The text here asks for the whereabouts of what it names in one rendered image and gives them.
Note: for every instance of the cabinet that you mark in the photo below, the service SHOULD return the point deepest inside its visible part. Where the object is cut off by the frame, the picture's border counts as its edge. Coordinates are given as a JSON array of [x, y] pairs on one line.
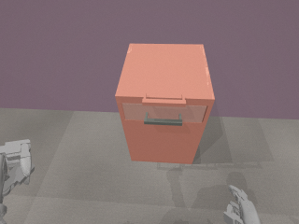
[[167, 72]]

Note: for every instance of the drawer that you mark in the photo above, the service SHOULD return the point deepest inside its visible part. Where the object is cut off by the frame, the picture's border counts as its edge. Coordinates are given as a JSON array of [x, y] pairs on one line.
[[189, 113]]

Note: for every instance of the robot left hand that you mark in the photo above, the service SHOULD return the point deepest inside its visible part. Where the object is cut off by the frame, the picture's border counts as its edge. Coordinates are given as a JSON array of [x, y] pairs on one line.
[[15, 156]]

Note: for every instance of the handle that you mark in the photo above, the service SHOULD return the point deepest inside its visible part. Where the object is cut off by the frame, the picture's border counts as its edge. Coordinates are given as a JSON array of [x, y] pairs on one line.
[[169, 122], [163, 102]]

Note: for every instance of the robot right hand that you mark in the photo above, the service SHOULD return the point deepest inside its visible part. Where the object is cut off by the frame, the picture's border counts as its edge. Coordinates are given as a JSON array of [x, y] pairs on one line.
[[244, 213]]

